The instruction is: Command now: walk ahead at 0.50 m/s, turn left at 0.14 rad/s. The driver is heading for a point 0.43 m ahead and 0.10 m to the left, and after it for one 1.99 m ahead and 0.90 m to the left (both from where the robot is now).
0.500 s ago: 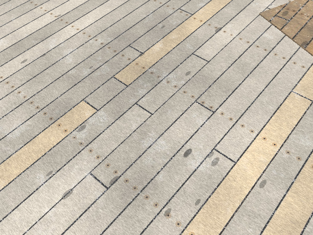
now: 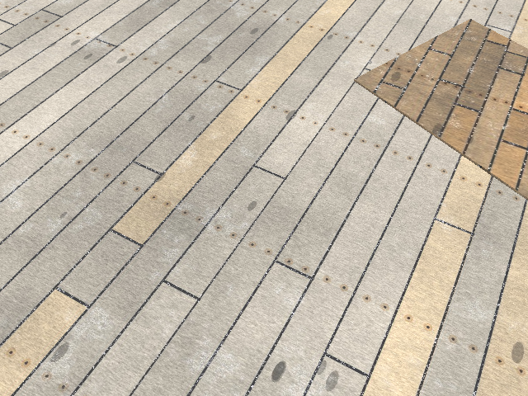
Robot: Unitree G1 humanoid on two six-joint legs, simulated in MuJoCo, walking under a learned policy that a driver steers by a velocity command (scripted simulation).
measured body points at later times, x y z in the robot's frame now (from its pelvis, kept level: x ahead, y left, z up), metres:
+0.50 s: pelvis +0.26 -0.03 +0.00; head +0.29 -0.03 +0.45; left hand +0.30 +0.27 -0.10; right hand +0.44 -0.28 -0.11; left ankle +0.24 +0.11 -0.66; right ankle +0.29 -0.13 -0.74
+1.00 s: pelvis +0.39 +0.04 -0.01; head +0.43 +0.08 +0.44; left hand +0.39 +0.37 -0.12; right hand +0.68 -0.12 -0.09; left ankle +0.43 +0.16 -0.74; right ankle +0.51 -0.08 -0.69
